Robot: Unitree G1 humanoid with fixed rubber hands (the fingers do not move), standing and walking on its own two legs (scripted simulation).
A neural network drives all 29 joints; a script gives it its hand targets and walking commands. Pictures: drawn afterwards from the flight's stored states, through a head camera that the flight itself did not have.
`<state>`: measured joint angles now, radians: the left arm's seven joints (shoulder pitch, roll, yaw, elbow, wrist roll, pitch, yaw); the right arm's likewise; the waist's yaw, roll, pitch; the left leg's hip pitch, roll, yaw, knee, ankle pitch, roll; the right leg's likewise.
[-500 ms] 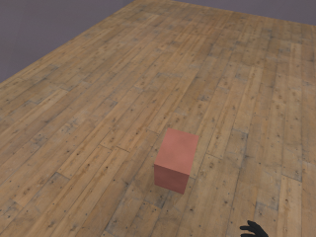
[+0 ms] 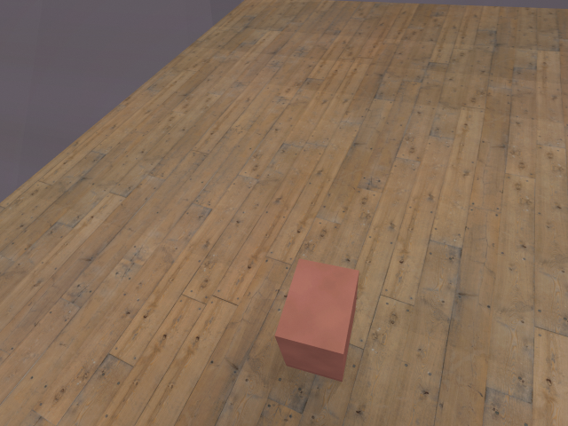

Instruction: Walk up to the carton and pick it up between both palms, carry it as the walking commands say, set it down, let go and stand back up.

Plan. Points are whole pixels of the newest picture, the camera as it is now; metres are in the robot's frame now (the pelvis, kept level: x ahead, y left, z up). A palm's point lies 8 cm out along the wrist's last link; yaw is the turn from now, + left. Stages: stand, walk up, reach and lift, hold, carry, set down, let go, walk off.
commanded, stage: walk up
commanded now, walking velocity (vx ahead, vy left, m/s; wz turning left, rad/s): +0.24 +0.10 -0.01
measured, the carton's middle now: (320, 320) +0.52 -0.03 -0.63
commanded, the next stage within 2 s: none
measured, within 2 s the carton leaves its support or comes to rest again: neither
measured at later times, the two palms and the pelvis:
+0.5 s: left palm out of the picture +0.06 +0.29 -0.15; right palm out of the picture +0.09 -0.17 -0.12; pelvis +0.02 +0.06 +0.00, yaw +0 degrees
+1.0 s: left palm out of the picture +0.03 +0.29 -0.15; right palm out of the picture -0.02 -0.16 -0.14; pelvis -0.01 +0.07 -0.01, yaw -1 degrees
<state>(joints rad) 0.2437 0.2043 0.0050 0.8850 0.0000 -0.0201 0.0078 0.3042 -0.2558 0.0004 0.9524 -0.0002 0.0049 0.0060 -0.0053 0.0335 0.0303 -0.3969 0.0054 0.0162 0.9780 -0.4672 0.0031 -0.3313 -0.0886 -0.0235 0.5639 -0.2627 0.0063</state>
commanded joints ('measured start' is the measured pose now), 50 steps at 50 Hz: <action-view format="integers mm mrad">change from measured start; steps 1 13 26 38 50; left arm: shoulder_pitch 152 152 127 21 207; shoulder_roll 177 76 46 105 159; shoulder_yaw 72 31 21 28 39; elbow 7 -16 42 1 41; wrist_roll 35 -12 11 27 22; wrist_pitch -19 14 52 40 56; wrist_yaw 15 18 24 20 4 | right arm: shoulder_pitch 2 45 -83 10 -9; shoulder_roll -37 -146 -70 14 -150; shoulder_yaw -52 -40 -35 -19 -88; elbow -64 -21 -21 5 -44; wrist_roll -26 -19 -21 -28 -32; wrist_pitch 1 -49 4 6 8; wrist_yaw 16 -5 -33 -17 -14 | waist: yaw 48 12 28 -16 9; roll -305 66 169 -191 169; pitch -95 -192 -23 12 12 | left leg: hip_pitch -142 417 107 142 -22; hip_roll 37 294 196 37 149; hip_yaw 26 -194 -165 -30 -67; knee -25 -564 -634 -546 -660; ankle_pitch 63 1140 385 180 -306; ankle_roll -44 53 112 18 10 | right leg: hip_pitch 246 -19 139 24 59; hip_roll -206 41 55 -81 -27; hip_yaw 157 -32 -30 141 192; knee -276 65 -106 -318 -135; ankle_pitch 335 -81 -2 -258 -422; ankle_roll -89 16 9 -52 -73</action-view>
